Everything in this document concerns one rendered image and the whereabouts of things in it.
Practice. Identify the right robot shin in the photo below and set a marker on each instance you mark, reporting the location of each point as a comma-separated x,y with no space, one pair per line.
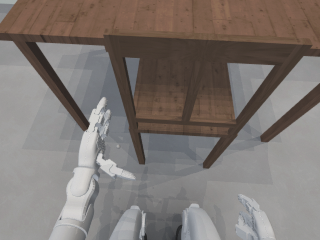
187,237

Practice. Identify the left robot forearm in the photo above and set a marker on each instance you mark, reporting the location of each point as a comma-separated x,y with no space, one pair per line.
76,216

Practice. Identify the right robot thigh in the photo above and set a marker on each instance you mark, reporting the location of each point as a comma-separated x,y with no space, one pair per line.
198,224

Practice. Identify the right robot hand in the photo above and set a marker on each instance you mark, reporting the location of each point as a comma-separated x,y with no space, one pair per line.
254,227

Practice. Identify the table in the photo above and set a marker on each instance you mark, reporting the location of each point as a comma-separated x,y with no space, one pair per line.
83,22

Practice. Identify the chair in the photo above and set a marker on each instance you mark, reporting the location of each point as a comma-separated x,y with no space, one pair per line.
183,85

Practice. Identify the left robot hand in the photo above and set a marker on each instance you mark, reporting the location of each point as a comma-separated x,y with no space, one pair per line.
92,143

